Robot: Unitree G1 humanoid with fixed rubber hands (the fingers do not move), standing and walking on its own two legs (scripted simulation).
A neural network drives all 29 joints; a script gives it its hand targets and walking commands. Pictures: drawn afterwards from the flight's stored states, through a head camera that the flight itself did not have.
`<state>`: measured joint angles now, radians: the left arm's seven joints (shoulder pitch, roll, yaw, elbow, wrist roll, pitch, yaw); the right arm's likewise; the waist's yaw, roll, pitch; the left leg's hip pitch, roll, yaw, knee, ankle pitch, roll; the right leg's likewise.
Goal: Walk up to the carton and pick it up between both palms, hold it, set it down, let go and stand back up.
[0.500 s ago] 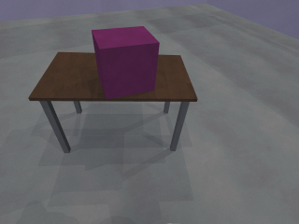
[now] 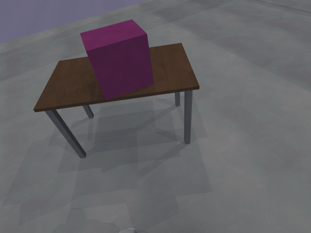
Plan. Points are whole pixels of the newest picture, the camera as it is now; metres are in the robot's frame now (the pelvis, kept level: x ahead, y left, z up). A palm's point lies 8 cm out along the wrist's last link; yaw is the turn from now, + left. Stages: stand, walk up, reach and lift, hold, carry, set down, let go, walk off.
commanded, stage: walk up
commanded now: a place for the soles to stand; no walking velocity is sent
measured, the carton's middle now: (118, 59) +1.01 +0.15 -0.04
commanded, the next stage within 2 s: none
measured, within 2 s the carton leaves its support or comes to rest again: neither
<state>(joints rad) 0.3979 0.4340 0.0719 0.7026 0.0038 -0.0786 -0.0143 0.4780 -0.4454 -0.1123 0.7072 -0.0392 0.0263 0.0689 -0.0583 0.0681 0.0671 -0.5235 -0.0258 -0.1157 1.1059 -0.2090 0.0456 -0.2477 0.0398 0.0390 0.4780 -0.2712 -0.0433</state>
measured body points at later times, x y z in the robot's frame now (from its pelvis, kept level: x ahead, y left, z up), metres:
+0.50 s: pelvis +0.05 +0.10 -0.01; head +0.03 +0.14 +0.44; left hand +0.16 +0.41 -0.12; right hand +0.03 -0.24 -0.07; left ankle +0.06 +0.19 -0.75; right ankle +0.09 -0.05 -0.68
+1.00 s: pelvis +0.21 +0.06 -0.01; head +0.22 +0.04 +0.44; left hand +0.35 +0.37 -0.08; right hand +0.23 -0.26 -0.12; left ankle +0.14 +0.20 -0.68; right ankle +0.26 -0.02 -0.75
